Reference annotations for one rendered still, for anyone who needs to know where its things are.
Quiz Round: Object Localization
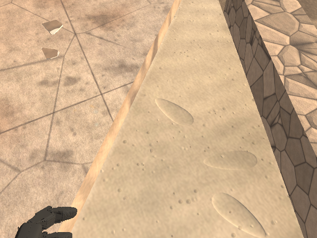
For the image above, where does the robot left hand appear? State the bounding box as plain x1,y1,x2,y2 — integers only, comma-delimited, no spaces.
15,205,77,238

